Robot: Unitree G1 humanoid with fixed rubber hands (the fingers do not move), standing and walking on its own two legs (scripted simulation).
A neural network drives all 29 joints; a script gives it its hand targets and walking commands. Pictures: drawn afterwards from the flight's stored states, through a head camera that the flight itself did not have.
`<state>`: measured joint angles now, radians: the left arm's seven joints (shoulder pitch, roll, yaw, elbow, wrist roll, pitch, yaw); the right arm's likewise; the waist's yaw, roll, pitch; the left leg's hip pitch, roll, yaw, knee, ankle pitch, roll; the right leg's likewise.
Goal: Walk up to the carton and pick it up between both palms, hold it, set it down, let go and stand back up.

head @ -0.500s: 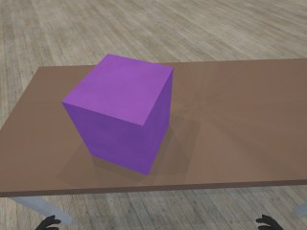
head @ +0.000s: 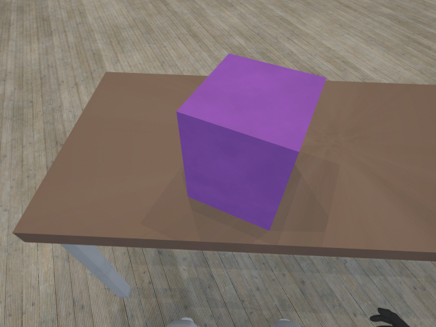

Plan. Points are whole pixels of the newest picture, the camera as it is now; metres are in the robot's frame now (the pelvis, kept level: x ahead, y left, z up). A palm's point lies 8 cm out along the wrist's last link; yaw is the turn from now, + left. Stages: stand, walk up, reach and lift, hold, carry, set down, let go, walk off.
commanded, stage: walk up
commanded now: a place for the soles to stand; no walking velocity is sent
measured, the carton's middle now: (249, 143) +0.47 -0.06 +0.07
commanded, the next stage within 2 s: none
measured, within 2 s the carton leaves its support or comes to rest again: neither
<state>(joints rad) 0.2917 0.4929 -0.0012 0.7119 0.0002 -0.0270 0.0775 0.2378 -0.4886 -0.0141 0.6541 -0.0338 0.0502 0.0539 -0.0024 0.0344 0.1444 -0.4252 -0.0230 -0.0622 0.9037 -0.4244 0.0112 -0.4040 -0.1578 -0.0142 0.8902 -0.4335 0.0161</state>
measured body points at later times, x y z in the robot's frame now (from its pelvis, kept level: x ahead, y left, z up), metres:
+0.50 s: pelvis -0.04 +0.01 +0.02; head +0.00 +0.02 +0.47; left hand -0.01 +0.36 -0.09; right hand +0.10 -0.30 -0.06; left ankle +0.05 +0.10 -0.69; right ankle +0.02 -0.15 -0.66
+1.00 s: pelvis -0.03 -0.04 +0.02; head +0.01 -0.06 +0.47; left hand +0.10 +0.29 -0.05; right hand +0.11 -0.35 -0.07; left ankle -0.02 +0.10 -0.69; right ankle +0.03 -0.15 -0.69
